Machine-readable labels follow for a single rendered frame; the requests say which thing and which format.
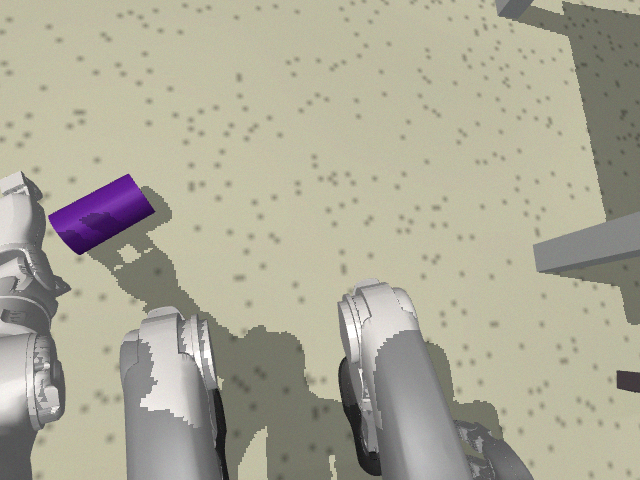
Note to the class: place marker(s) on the can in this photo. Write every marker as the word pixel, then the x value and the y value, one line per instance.
pixel 100 215

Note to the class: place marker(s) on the left robot foot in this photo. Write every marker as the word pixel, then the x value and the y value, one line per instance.
pixel 221 435

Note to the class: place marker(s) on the right robot hand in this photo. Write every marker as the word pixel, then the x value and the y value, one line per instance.
pixel 501 462

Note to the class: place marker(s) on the left robot arm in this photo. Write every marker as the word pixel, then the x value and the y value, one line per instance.
pixel 32 385

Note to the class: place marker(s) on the right robot foot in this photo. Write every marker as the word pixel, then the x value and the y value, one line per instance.
pixel 369 461

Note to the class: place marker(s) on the left robot hand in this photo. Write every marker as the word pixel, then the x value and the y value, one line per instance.
pixel 22 218

